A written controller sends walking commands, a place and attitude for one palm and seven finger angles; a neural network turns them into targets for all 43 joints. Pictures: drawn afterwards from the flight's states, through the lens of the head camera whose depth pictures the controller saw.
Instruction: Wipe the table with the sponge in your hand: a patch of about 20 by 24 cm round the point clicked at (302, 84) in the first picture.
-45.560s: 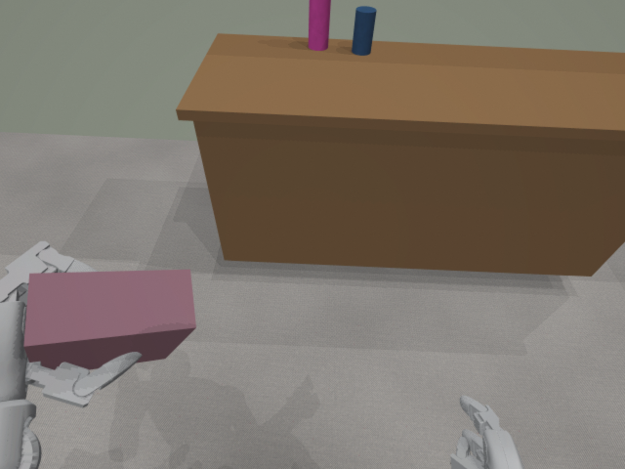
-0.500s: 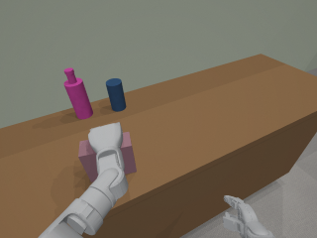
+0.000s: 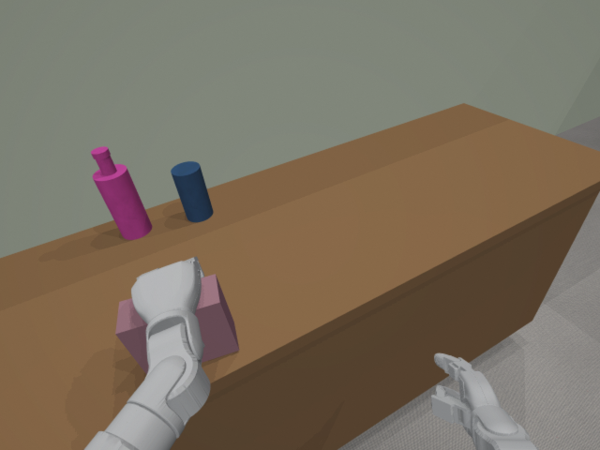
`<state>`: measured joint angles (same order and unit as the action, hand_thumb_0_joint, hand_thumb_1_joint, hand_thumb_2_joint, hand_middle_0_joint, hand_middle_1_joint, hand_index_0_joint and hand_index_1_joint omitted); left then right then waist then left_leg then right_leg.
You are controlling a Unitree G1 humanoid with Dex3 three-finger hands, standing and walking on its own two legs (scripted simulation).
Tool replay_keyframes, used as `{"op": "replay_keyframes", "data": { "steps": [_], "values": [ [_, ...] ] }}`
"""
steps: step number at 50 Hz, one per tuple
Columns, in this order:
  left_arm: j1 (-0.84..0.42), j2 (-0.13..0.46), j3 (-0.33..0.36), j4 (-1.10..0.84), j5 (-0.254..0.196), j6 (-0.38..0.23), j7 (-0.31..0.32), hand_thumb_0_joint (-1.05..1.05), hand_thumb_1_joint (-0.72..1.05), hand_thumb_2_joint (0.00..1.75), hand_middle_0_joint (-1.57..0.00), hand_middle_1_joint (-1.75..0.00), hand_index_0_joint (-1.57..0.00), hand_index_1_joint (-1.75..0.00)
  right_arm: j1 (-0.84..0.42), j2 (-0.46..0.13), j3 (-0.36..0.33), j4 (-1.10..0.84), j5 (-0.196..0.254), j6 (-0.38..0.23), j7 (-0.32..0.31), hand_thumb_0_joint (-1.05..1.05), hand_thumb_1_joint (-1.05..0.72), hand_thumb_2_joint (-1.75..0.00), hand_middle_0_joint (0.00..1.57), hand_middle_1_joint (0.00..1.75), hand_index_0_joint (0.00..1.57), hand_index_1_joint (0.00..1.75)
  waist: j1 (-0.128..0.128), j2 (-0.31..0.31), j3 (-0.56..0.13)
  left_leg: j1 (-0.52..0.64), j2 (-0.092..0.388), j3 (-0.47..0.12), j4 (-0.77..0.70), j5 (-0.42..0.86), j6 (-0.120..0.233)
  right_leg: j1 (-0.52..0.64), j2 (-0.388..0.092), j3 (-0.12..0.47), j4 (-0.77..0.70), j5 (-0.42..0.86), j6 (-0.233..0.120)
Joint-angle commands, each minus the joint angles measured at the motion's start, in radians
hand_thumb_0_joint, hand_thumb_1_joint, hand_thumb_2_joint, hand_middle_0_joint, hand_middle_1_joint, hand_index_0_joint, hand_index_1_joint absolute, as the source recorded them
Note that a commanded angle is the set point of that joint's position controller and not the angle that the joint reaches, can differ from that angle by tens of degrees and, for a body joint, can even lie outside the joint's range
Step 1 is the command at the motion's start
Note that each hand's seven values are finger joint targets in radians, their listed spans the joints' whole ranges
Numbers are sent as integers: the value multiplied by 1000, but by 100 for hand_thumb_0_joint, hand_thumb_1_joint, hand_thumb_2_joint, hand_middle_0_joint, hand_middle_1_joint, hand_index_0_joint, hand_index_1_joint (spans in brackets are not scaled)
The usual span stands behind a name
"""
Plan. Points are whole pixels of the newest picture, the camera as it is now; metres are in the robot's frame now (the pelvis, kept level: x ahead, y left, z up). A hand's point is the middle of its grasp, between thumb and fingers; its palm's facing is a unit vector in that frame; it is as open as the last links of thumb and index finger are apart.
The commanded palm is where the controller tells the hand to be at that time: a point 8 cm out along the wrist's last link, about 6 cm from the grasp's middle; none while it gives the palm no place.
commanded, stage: slide back across to the middle lane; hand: left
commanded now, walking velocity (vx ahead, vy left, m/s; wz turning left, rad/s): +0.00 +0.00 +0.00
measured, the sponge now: (186, 335) +0.29 +0.22 +0.02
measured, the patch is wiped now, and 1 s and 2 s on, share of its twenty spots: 1.00 1.00 1.00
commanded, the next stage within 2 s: wipe forward along the middle lane in 0.58 s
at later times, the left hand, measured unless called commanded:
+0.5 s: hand (151, 323) +0.26 +0.24 +0.07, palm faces +0.05 -0.14 -0.99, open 10.0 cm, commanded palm +0.22 +0.26 +0.13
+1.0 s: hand (118, 326) +0.26 +0.29 +0.07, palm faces +0.01 -0.10 -0.99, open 10.0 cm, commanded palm +0.24 +0.30 +0.12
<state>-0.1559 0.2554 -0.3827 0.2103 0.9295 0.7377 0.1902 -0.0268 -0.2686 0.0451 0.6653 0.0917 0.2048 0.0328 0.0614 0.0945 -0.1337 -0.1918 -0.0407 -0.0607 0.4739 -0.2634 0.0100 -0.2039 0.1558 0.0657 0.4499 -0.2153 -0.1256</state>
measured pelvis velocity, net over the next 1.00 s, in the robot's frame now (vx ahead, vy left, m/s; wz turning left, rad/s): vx -0.01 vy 0.01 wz -0.01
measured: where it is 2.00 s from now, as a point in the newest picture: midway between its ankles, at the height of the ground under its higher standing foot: outside the picture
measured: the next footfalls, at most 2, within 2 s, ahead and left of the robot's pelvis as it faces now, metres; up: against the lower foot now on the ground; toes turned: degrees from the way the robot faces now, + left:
none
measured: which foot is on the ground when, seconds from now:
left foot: down 0.00-1.00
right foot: down 0.00-1.00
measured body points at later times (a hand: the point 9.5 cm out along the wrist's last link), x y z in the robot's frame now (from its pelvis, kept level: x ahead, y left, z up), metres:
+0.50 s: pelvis +0.00 -0.01 +0.00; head -0.05 -0.06 +0.44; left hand +0.26 +0.24 +0.13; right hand +0.24 -0.23 -0.07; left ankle -0.01 +0.12 -0.74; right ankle +0.01 -0.04 -0.74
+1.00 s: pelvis -0.01 +0.01 +0.00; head -0.05 -0.03 +0.45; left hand +0.26 +0.29 +0.12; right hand +0.23 -0.20 -0.07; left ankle +0.00 +0.13 -0.74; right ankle +0.01 -0.04 -0.74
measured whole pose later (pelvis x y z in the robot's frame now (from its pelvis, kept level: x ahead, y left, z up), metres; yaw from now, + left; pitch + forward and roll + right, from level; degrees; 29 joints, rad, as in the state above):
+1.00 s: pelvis -0.01 +0.01 +0.00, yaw -1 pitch -1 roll +0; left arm -0.08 0.40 -0.15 0.18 0.92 0.52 0.06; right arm 0.01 -0.26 0.06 0.69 0.07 0.08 -0.08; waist 0.08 0.09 -0.09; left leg -0.21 -0.06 -0.08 0.49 -0.25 0.02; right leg -0.22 0.15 0.08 0.45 -0.20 -0.11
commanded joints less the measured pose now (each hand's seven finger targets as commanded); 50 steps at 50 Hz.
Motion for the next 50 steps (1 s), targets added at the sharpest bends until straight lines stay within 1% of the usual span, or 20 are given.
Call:
{"op": "replay_keyframes", "data": {
  "steps": [1, 2, 3, 6, 7, 9, 12, 16, 17, 20, 22, 25, 27, 28, 31, 37, 38, 41, 42, 50],
  "values": [
    [-151, 81, 115, -153, -42, 12, -29, 0, 10, 130, -120, -160, -120, -160, -312, -65, -31, -195, -1, -65, -6, 0, -90, -90, 20, 30, 20, 30, 27, -192, -91, -85, -29, 38, -30, 137, 39, 177, -131, 152, -87, 256, 80],
    [-154, 115, 140, -173, -36, 11, -30, 0, 10, 130, -120, -160, -120, -160, -312, -71, -32, -189, -3, -68, -8, 0, -90, -90, 20, 30, 20, 30, 32, -168, -87, -73, -30, 35, -33, 131, 39, 164, -127, 160, -94, 223, 76],
    [-150, 92, 119, -181, -34, 12, -33, 0, 10, 130, -120, -160, -120, -160, -313, -64, -30, -194, -2, -73, -9, 0, -90, -90, 20, 30, 20, 30, 29, -145, -87, -73, -31, 37, -33, 139, 41, 169, -127, 153, -86, 230, 76],
    [-164, 139, 145, -190, -15, 8, -48, 0, 10, 130, -120, -160, -120, -160, -312, -66, -27, -189, -3, -80, -23, 0, -90, -90, 20, 30, 20, 30, 25, -162, -82, -67, -34, 33, -32, 128, 42, 160, -129, 174, -104, 186, 78],
    [-170, 195, 188, -198, -7, 2, -51, 0, 10, 130, -120, -160, -120, -160, -307, -73, -30, -184, -7, -83, -28, 0, -90, -90, 20, 30, 20, 30, 30, -142, -75, -57, -34, 31, -29, 122, 42, 150, -130, 190, -113, 153, 76],
    [-173, 209, 198, -201, -1, -11, -57, 0, 10, 130, -120, -160, -120, -160, -307, -68, -25, -185, -9, -91, -39, 0, -90, -90, 20, 30, 20, 30, 28, -155, -89, -65, -38, 30, -25, 119, 42, 166, -136, 205, -113, 147, 79],
    [-151, 265, 246, -256, 9, -34, -62, 0, 10, 130, -120, -160, -120, -160, -303, -71, -28, -186, -15, -100, -45, 0, -90, -90, 20, 30, 20, 30, 44, -108, -110, -44, -40, 24, -24, 133, 41, 176, -135, 219, -110, 150, 72],
    [-101, 279, 271, -245, 2, -58, -68, 0, 10, 130, -120, -160, -120, -160, -296, -68, -22, -182, -19, -114, -57, 0, -90, -90, 20, 30, 20, 30, 42, -142, -103, -64, -43, 24, -13, 127, 37, 192, -145, 245, -112, 178, 91],
    [-101, 328, 312, -249, 4, -63, -69, 0, 10, 130, -120, -160, -120, -160, -291, -76, -26, -176, -21, -115, -59, 0, -90, -90, 20, 30, 20, 30, 47, -139, -88, -57, -43, 20, -13, 122, 38, 180, -144, 259, -122, 151, 94],
    [-85, 311, 303, -257, -4, -73, -77, 0, 10, 130, -120, -160, -120, -160, -294, -72, -23, -179, -21, -122, -66, 0, -90, -90, 20, 30, 20, 30, 42, -126, -61, -69, -42, 18, -14, 110, 38, 164, -145, 252, -126, 126, 89],
    [-74, 365, 346, -273, 1, -84, -84, 0, 10, 130, -120, -160, -120, -160, -289, -81, -26, -175, -23, -127, -69, 0, -90, -90, 20, 30, 20, 30, 51, -110, -66, -52, -43, 9, -12, 115, 40, 156, -142, 263, -128, 114, 83],
    [-22, 332, 329, -270, 0, -101, -96, 0, 10, 130, -120, -160, -120, -160, -285, -77, -24, -180, -22, -140, -71, 0, -90, -90, 20, 30, 20, 30, 49, -111, -74, -60, -44, 9, -8, 135, 43, 167, -143, 243, -109, 167, 97],
    [-6, 387, 380, -288, -5, -117, -100, 0, 10, 130, -120, -160, -120, -160, -275, -84, -28, -173, -26, -149, -74, 0, -90, -90, 20, 30, 20, 30, 58, -110, -92, -44, -43, 5, -4, 146, 46, 175, -143, 250, -104, 206, 86],
    [6, 358, 363, -291, -11, -128, -102, 0, 10, 130, -120, -160, -120, -160, -272, -78, -27, -178, -25, -150, -75, 0, -90, -90, 20, 30, 20, 30, 51, -121, -99, -57, -43, 10, 1, 145, 48, 186, -149, 235, -93, 231, 87],
    [54, 388, 399, -296, -21, -150, -109, 0, 10, 130, -120, -160, -120, -160, -266, -83, -25, -173, -25, -156, -80, 0, -90, -90, 20, 30, 20, 30, 57, -123, -69, -56, -43, 5, 0, 143, 47, 172, -149, 236, -94, 243, 85],
    [-56, 374, 364, -268, 0, -165, -114, 0, 10, 130, -120, -160, -120, -160, -245, -93, -30, -165, -26, -167, -96, 0, -90, -90, 20, 30, 20, 30, 31, -93, -12, -40, -39, -1, -12, 113, 53, 76, -132, 219, -128, 110, 72],
    [-87, 362, 352, -254, 5, -171, -111, 0, 10, 130, -120, -160, -120, -160, -233, -91, -32, -163, -26, -168, -100, 0, -90, -90, 20, 30, 20, 30, 22, -103, -35, -47, -38, 2, -15, 104, 54, 84, -131, 203, -122, 95, 74],
    [-95, 361, 361, -194, 7, -186, -108, 0, 10, 130, -120, -160, -120, -160, -224, -91, -30, -155, -27, -171, -110, 0, -90, -90, 20, 30, 20, 30, 29, -141, -75, -54, -40, 9, -10, 116, 53, 114, -136, 186, -107, 149, 80],
    [-115, 397, 388, -186, 10, -195, -108, 0, 10, 130, -120, -160, -120, -160, -212, -97, -32, -150, -28, -172, -113, 0, -90, -90, 20, 30, 20, 30, 30, -151, -77, -49, -40, 6, -12, 114, 54, 111, -132, 194, -108, 149, 77],
    [-157, 334, 351, -88, 12, -225, -93, 0, 10, 130, -120, -160, -120, -160, -189, -92, -33, -151, -24, -175, -117, 0, -90, -90, 20, 30, 20, 30, 27, -137, -85, -76, -37, 5, -25, 100, 49, 93, -123, 133, -89, 136, 74]
  ]
}}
